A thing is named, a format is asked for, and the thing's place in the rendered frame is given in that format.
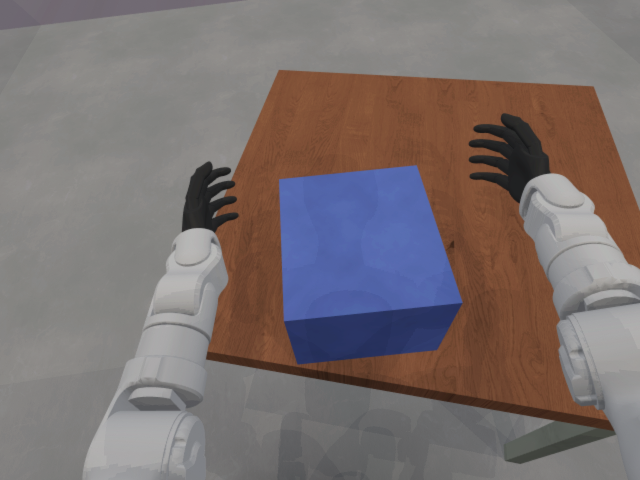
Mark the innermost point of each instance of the carton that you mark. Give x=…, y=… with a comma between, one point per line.
x=364, y=269

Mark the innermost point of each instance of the right robot hand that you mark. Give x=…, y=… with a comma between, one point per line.
x=525, y=158

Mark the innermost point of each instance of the right robot upper arm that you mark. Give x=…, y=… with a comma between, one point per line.
x=600, y=359

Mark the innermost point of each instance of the robot left forearm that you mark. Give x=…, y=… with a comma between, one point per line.
x=167, y=373

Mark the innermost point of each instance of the robot right forearm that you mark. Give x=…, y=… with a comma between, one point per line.
x=584, y=265

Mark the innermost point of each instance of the left robot hand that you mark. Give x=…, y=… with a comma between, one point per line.
x=198, y=210

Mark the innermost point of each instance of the left robot upper arm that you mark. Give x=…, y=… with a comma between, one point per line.
x=149, y=445

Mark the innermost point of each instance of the table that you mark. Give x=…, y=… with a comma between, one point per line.
x=501, y=350

